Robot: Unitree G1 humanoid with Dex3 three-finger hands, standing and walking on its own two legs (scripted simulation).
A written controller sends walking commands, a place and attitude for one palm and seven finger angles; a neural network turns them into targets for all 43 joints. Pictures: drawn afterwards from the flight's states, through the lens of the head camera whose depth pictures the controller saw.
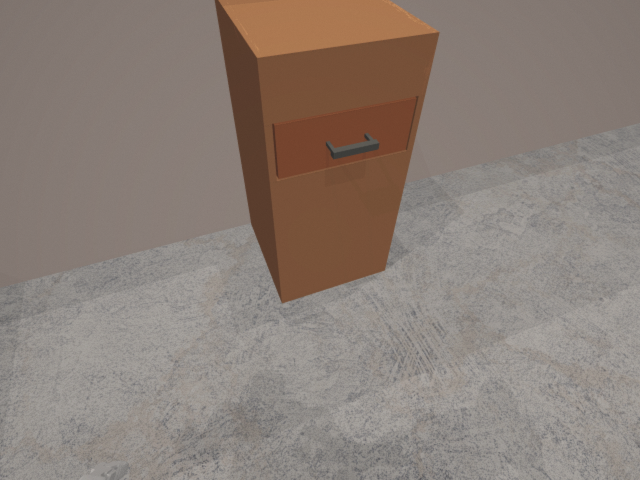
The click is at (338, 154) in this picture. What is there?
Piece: drawer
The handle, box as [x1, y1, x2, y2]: [326, 133, 378, 158]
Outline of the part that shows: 378,142 375,139 373,139 368,133 365,133 364,136 367,140 364,142 334,148 330,142 327,141 326,145 331,152 331,156 333,158 337,158 377,149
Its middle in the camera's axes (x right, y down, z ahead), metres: +0.08 -0.24 +1.00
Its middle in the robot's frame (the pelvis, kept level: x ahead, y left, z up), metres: +0.91 -0.04 -0.10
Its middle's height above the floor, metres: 0.67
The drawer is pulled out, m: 0.00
